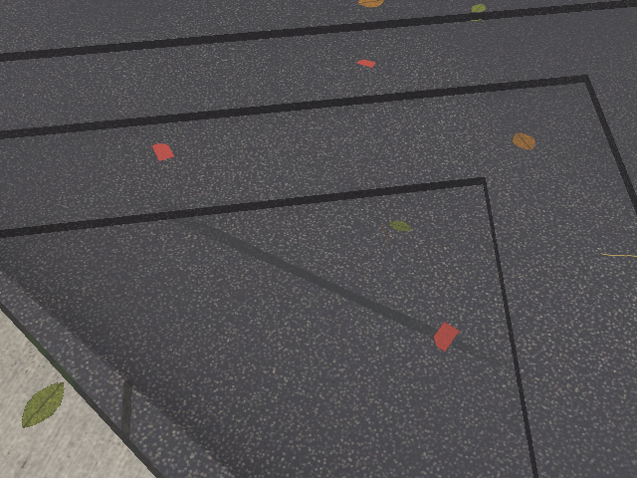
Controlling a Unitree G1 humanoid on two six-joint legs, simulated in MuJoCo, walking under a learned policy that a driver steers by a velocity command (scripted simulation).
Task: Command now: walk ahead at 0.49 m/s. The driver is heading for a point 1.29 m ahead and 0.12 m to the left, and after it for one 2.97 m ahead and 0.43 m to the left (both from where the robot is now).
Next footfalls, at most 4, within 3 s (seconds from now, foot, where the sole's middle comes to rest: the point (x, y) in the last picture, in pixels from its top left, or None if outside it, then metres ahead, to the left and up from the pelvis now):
0.18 right None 0.17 -0.10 -0.78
0.88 left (250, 432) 0.67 0.20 -0.95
1.38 right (361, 342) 0.92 -0.09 -0.95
1.94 left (273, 259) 1.21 0.16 -0.95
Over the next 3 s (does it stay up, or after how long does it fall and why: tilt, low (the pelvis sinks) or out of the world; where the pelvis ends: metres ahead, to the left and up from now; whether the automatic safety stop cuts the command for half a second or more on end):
stays up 1.61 0.09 -0.15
